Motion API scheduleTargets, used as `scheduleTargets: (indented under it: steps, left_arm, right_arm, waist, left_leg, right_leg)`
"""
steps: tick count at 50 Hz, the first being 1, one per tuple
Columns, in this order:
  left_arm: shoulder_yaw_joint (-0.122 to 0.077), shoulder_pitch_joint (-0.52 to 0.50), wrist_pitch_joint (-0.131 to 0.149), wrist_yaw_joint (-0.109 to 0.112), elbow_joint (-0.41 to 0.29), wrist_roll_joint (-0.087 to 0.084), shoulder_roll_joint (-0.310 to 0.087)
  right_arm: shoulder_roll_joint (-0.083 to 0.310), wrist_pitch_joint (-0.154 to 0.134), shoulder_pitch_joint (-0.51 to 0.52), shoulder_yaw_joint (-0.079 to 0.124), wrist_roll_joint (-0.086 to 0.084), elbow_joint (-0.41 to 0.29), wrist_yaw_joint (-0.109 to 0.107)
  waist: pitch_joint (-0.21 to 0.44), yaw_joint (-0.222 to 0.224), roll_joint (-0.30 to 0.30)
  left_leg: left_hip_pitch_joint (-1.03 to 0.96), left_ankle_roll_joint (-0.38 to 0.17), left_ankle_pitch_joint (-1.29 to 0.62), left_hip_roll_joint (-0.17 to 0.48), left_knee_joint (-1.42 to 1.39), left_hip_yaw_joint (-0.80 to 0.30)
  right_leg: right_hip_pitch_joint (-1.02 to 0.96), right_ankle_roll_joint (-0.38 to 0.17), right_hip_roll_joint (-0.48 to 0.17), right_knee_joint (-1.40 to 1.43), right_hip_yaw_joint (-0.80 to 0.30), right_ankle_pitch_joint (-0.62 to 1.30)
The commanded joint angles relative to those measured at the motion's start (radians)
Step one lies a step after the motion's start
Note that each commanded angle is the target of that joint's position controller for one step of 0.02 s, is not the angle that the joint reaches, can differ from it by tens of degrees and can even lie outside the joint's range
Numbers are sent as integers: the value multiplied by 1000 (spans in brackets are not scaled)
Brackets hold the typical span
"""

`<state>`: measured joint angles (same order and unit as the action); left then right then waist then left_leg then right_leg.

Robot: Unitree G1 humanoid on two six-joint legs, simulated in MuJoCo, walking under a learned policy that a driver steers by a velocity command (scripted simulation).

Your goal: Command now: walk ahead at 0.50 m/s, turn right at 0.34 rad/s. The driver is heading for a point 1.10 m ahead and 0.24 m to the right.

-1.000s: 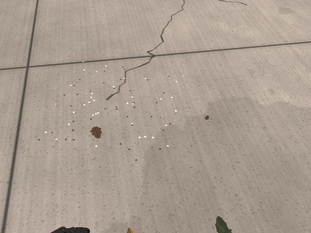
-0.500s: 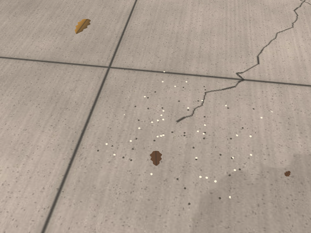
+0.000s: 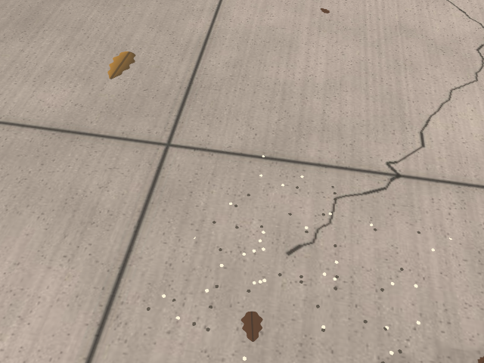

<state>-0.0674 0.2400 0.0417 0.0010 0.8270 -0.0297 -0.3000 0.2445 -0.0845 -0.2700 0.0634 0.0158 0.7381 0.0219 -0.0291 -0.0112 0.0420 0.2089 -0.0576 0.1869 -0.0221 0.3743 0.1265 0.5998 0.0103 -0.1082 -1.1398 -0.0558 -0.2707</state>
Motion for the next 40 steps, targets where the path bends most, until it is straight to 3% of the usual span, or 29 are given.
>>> scheduleTargets:
  steps: [1,6,11,14,15,16,17,18,19,20,21,22,23,26,29,31,34,37,39,40]
  left_arm:
    - [-12,30,-12,4,-49,4,-29]
    - [3,-118,-1,-26,-94,13,0]
    - [5,-238,-4,-54,-167,12,-9]
    - [-20,-160,-11,-60,-177,11,-54]
    - [-42,-42,-14,-57,-152,7,-90]
    - [-79,124,-18,-43,-109,6,-157]
    - [-109,201,-22,-23,-94,2,-280]
    - [-96,180,-3,-30,-131,5,-283]
    - [-71,172,10,-37,-131,14,-198]
    - [-60,127,19,-36,-131,12,-159]
    - [-49,56,21,-34,-141,8,-125]
    - [-38,4,22,-29,-157,14,-89]
    - [-33,-17,23,-24,-173,23,-81]
    - [-42,0,28,-7,-172,19,-114]
    - [-48,41,22,10,-159,11,-134]
    - [-47,64,17,14,-150,9,-131]
    - [-43,121,15,14,-121,7,-121]
    - [-44,133,12,15,-105,15,-124]
    - [-46,111,7,15,-105,19,-130]
    - [-38,104,5,14,-108,22,-110]
  right_arm:
    - [109,-34,49,33,8,-42,-14]
    - [152,-26,16,47,-2,-5,-35]
    - [190,5,-47,65,-29,43,-40]
    - [232,26,-20,75,-43,44,-46]
    - [239,34,0,75,-48,40,-47]
    - [222,34,1,65,-47,36,-50]
    - [115,20,-61,31,-4,-8,-46]
    - [78,-20,-57,6,-9,-34,-34]
    - [158,-48,67,26,-52,-57,-21]
    - [155,-62,108,22,-61,-72,-19]
    - [151,-66,108,24,-36,-59,-28]
    - [164,-59,97,33,-15,-51,-33]
    - [164,-46,83,37,-11,-50,-31]
    - [125,-18,93,29,-1,-58,-32]
    - [90,-15,212,12,-1,-90,-30]
    - [78,-20,273,4,-10,-100,-20]
    - [96,-32,325,5,-22,-111,-1]
    - [128,-42,310,14,-23,-112,12]
    - [150,-46,235,24,-22,-94,11]
    - [179,-47,130,39,-15,-61,8]
  waist:
    - [12,29,-106]
    - [-36,-20,-85]
    - [-73,-56,-82]
    - [11,12,-130]
    - [74,84,-126]
    - [162,165,-92]
    - [242,125,147]
    - [399,93,177]
    - [327,144,67]
    - [214,118,39]
    - [140,68,-28]
    - [106,32,-18]
    - [97,8,-2]
    - [75,-6,-10]
    - [42,33,15]
    - [38,62,42]
    - [30,95,53]
    - [17,83,74]
    - [30,38,88]
    - [99,-10,65]
  left_leg:
    - [-32,-150,-225,282,-241,-143]
    - [-88,-113,-244,267,-257,-1]
    - [-272,-91,-341,322,-186,45]
    - [-315,-57,-806,318,17,86]
    - [-284,-35,-900,292,187,110]
    - [-147,6,-790,245,429,125]
    - [264,75,-104,124,811,114]
    - [501,94,419,-37,1027,-132]
    - [612,66,348,24,1052,-226]
    - [626,43,259,67,984,-216]
    - [571,43,193,110,892,-212]
    - [496,51,149,136,819,-213]
    - [440,60,121,144,788,-215]
    - [412,106,55,129,657,-184]
    - [392,130,-131,91,415,-172]
    - [341,131,-242,60,269,-165]
    - [308,114,-303,51,180,-174]
    - [327,62,-213,59,136,-176]
    - [245,13,-140,36,104,-134]
    - [101,-23,-151,20,93,-121]
  right_leg:
    - [75,14,-39,54,-62,133]
    - [68,-4,-16,342,8,346]
    - [118,-59,5,477,71,230]
    - [-55,-119,99,483,165,76]
    - [-214,-149,148,522,188,77]
    - [-486,-190,174,583,151,136]
    - [-838,-326,-73,611,-282,120]
    - [-1001,-470,-229,806,-783,-52]
    - [-968,-404,-212,861,-692,-52]
    - [-840,-364,-175,854,-549,10]
    - [-690,-328,-130,853,-434,113]
    - [-577,-310,-95,869,-356,210]
    - [-509,-307,-74,890,-326,259]
    - [-407,-310,-41,915,-244,391]
    - [-357,-265,12,909,-183,348]
    - [-348,-239,29,899,-168,268]
    - [-400,-230,-16,871,-213,199]
    - [-518,-213,-80,811,-260,236]
    - [-563,-188,-80,732,-238,438]
    - [-563,-165,-28,593,-187,594]
